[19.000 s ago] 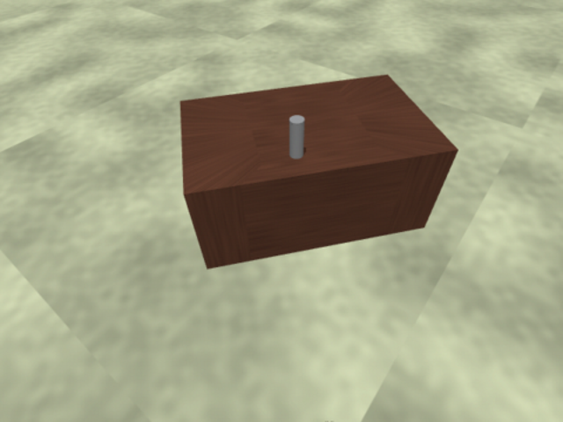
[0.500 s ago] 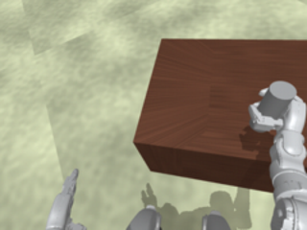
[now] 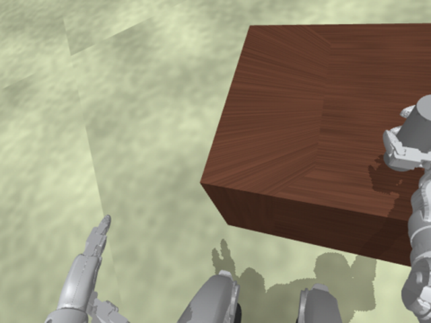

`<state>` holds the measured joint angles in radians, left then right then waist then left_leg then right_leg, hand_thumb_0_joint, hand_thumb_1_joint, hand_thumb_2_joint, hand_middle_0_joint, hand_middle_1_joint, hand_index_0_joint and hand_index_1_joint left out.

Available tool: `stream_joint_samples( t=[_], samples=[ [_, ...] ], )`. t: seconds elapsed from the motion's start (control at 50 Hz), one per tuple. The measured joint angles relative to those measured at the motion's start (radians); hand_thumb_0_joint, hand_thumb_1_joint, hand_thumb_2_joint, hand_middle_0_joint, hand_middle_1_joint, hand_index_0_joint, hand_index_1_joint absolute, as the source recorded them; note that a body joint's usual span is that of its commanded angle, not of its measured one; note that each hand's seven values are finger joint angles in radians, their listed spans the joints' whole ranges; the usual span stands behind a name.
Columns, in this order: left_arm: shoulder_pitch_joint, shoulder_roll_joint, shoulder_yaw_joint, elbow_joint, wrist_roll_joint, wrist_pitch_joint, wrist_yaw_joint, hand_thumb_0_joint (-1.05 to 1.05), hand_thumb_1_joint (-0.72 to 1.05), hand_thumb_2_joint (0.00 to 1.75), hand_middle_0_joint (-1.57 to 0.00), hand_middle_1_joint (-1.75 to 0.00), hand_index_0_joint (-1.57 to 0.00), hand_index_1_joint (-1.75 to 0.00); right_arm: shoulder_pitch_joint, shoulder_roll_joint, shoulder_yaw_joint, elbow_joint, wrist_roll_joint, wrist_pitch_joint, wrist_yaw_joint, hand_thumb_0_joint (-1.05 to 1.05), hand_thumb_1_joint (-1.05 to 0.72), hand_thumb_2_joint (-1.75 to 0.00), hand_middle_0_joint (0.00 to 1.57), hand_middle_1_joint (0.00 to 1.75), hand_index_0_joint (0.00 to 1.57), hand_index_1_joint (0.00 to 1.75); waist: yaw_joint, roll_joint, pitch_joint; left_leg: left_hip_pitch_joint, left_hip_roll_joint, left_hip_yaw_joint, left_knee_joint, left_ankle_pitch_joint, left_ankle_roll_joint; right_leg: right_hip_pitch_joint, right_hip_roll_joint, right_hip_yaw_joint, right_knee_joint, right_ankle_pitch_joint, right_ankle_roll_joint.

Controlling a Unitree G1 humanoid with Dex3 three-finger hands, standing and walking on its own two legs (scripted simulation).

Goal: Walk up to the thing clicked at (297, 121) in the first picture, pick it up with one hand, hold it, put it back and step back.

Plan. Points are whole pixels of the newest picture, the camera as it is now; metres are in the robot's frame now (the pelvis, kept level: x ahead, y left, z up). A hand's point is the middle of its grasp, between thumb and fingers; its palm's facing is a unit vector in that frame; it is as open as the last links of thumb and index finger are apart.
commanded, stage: crouch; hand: right
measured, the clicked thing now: (415, 137) +0.48 -0.23 +0.00
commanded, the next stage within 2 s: lower in 0.12 s
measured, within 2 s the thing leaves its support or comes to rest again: rests again in 1.26 s
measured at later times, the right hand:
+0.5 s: hand (398, 148) +0.49 -0.23 -0.06, palm faces +0.26 +0.97 +0.01, open 7.4 cm
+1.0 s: hand (390, 156) +0.50 -0.23 -0.10, palm faces +0.25 +0.97 +0.01, open 7.4 cm
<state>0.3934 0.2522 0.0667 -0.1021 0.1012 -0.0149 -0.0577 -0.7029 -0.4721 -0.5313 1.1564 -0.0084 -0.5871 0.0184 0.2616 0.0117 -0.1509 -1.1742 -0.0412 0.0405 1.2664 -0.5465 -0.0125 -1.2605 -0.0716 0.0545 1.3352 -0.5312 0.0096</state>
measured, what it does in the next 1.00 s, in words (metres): lowers itself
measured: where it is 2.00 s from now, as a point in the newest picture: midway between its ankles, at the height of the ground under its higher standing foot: outside the picture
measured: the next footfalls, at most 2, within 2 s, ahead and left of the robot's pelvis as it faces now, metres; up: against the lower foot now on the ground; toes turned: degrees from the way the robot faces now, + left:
none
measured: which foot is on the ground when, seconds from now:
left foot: down 0.00-1.00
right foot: down 0.00-1.00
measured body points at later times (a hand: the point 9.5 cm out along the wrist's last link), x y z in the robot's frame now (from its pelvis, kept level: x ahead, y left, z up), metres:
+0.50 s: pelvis +0.00 +0.01 -0.03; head +0.17 -0.06 +0.38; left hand +0.16 +0.26 +0.02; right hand +0.47 -0.28 -0.06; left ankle +0.03 +0.13 -0.61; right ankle +0.04 -0.12 -0.61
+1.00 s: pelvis -0.02 +0.00 -0.05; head +0.17 -0.08 +0.35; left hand +0.16 +0.26 +0.04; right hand +0.48 -0.28 -0.10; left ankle +0.03 +0.13 -0.61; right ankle +0.04 -0.12 -0.61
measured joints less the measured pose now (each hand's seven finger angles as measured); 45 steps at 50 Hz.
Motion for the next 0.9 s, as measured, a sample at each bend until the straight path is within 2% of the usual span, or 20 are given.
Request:
stream_joint_samples(
  t=[0.22, 0.34, 0.44, 0.56, 0.9],
  samples=[
    [0.019, 0.004, -0.023, -0.061, -0.004, 0.002, 0.000, -0.01, -0.52, 0.05, -0.06, -0.06, -0.07, -0.05, -0.016, -0.042, -0.042, 0.013, 0.002, 0.007, 0.040, -0.01, 0.12, -1.20, 0.84, 1.20, 0.87, 1.20, 0.017, -0.006, 0.003, -0.048, -0.009, 0.015, 0.041, -0.016, 0.011, -0.050, -0.008, 0.018, 0.041, -0.014, 0.012],
    [0.027, 0.009, -0.031, -0.084, -0.003, 0.000, 0.004, -0.01, -0.53, 0.05, -0.06, -0.06, -0.06, -0.05, -0.021, -0.058, -0.050, 0.022, 0.007, 0.006, 0.057, -0.01, 0.12, -1.20, 0.84, 1.20, 0.87, 1.20, 0.022, -0.002, 0.001, -0.075, -0.013, 0.021, 0.061, -0.023, 0.014, -0.078, -0.011, 0.025, 0.063, -0.021, 0.015],
    [0.029, 0.010, -0.042, -0.111, 0.001, -0.003, -0.003, -0.01, -0.54, 0.06, -0.06, -0.05, -0.06, -0.05, -0.017, -0.077, -0.072, 0.031, 0.003, 0.000, 0.067, -0.01, 0.12, -1.20, 0.84, 1.20, 0.87, 1.20, 0.036, 0.001, 0.000, -0.115, -0.017, 0.026, 0.095, -0.032, 0.014, -0.120, -0.013, 0.032, 0.101, -0.032, 0.016],
    [0.034, 0.017, -0.030, -0.146, 0.003, -0.005, -0.005, -0.01, -0.55, 0.06, -0.06, -0.05, -0.06, -0.06, -0.014, -0.089, -0.085, 0.011, -0.003, -0.008, 0.063, -0.01, 0.12, -1.20, 0.84, 1.20, 0.87, 1.20, 0.053, 0.012, 0.001, -0.162, -0.018, 0.030, 0.137, -0.040, 0.012, -0.172, -0.013, 0.039, 0.147, -0.042, 0.014],
    [0.043, 0.037, 0.003, -0.217, 0.005, -0.019, -0.010, -0.01, -0.56, 0.07, -0.06, -0.05, -0.05, -0.06, -0.033, -0.123, -0.075, 0.032, -0.030, -0.017, 0.033, -0.01, 0.12, -1.20, 0.84, 1.20, 0.87, 1.20, 0.087, 0.020, 0.000, -0.224, -0.020, 0.034, 0.187, -0.045, 0.002, -0.242, -0.013, 0.045, 0.211, -0.052, 0.004]
  ],
)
